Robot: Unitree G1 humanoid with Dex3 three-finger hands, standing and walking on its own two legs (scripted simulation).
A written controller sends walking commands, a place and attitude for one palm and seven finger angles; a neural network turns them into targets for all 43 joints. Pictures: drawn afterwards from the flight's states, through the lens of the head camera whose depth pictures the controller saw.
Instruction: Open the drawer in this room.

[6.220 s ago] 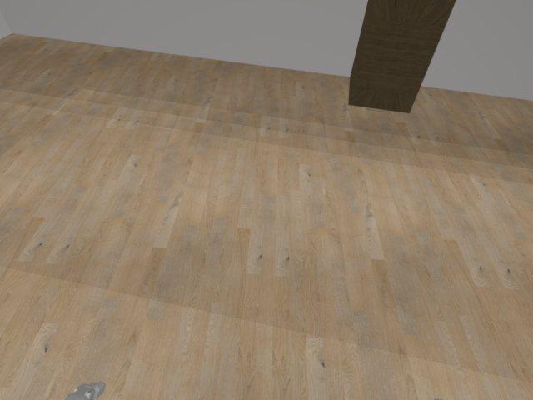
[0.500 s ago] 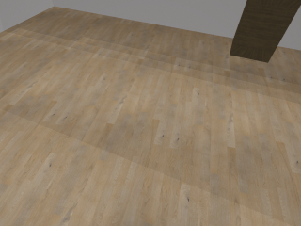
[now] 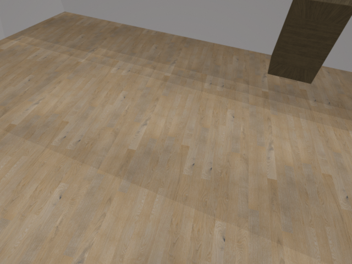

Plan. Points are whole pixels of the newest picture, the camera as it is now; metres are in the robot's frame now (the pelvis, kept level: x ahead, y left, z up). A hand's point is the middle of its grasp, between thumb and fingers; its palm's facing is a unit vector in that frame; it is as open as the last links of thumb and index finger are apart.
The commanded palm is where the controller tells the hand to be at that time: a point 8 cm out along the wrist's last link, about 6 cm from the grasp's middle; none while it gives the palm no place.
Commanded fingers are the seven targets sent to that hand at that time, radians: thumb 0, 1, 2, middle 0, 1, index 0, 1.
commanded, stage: turn or walk to find it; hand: left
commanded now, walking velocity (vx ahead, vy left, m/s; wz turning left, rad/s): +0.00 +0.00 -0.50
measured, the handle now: out of the picture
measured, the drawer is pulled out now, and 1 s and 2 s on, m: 0.00 0.00 0.00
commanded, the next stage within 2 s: stand and wait in 1.00 s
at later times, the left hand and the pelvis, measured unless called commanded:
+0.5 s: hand out of the picture -0.02 +0.16 -0.18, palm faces +0.04 -0.99 -0.16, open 7.4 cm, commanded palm none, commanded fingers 0.00 0.90 0.90 -0.20 -0.30 -0.20 -0.30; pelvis -0.01 +0.00 +0.00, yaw +1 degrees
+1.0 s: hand out of the picture -0.02 +0.17 -0.19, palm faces +0.15 -0.97 -0.20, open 7.4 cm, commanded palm none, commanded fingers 0.00 0.90 0.90 -0.20 -0.30 -0.20 -0.30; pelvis -0.02 -0.02 -0.01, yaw +6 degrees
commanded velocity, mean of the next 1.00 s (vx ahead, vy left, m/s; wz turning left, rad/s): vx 0.00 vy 0.00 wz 0.15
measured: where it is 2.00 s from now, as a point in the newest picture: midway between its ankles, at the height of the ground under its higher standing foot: outside the picture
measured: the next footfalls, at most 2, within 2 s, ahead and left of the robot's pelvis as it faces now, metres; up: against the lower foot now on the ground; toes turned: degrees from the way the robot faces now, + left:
right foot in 1.56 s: +0.03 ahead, -0.16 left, +0.00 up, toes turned +14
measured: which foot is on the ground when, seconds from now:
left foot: down 0.00-1.00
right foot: down 0.00-1.00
